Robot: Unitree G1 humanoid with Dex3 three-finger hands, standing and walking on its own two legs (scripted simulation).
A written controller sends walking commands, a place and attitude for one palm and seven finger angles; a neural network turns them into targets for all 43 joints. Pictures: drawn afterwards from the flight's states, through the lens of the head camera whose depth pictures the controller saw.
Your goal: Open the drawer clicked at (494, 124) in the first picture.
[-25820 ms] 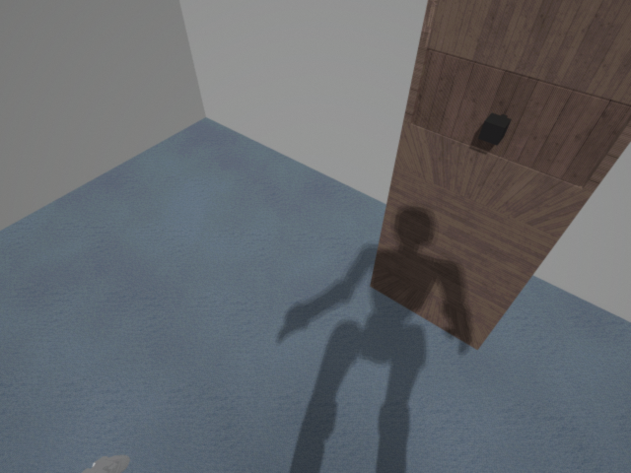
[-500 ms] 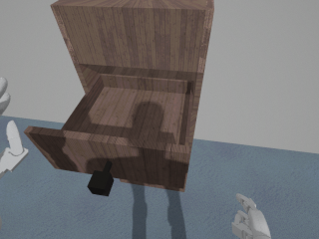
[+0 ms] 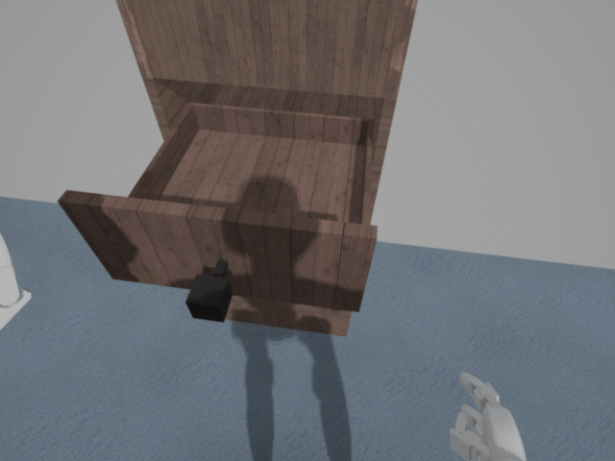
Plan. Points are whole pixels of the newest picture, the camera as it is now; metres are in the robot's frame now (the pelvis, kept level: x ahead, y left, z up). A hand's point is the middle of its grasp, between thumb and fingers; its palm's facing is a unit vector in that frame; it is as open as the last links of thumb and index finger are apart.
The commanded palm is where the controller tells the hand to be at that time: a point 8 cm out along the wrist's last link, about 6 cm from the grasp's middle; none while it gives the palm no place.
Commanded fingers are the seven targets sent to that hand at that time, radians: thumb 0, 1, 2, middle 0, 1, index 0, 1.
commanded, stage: step back with the hand held close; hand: left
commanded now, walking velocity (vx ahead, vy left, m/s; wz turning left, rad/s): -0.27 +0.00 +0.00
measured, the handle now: (214, 285) +0.31 +0.15 +0.06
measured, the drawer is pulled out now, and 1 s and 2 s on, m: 0.30 0.30 0.30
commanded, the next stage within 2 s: stop stepping back and stand still in 0.46 s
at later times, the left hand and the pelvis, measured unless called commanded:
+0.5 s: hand (3, 408) +0.12 +0.21 +0.22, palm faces +0.33 -0.79 -0.52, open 7.4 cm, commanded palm +0.04 +0.26 +0.25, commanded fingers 0.00 0.90 0.90 -0.20 -0.30 -0.20 -0.30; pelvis -0.11 -0.01 +0.00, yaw -2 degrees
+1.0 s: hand out of the picture -0.03 +0.20 +0.24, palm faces +0.45 -0.76 -0.46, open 7.4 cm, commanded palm -0.08 +0.25 +0.25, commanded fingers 0.00 0.90 0.90 -0.20 -0.30 -0.20 -0.30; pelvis -0.21 -0.03 +0.01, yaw +0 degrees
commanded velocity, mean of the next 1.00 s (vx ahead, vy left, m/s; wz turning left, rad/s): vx -0.09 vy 0.01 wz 0.00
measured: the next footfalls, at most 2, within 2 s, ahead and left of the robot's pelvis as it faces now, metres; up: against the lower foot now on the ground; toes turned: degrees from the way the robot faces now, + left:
right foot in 0.44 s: -0.16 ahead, -0.14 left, +0.00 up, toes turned +7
left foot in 0.66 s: -0.08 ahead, +0.08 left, +0.00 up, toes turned +1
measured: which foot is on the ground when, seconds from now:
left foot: down 0.00-0.48, up 0.50-0.64, down 0.66-0.90, up 0.92-1.00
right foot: down 0.00-0.16, up 0.18-0.42, down 0.44-1.00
